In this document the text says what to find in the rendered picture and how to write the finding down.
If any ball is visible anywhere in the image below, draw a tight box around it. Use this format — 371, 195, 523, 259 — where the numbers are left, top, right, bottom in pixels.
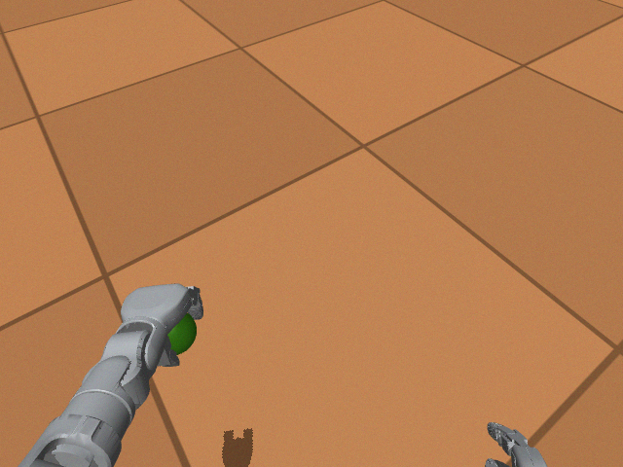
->
167, 313, 197, 355

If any left robot arm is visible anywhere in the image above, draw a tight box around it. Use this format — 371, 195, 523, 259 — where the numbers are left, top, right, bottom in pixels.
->
18, 316, 167, 467

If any left robot hand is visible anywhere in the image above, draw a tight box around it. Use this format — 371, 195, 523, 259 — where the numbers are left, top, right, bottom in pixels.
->
121, 283, 203, 367

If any right robot hand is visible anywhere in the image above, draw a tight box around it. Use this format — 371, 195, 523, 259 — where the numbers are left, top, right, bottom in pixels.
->
485, 422, 547, 467

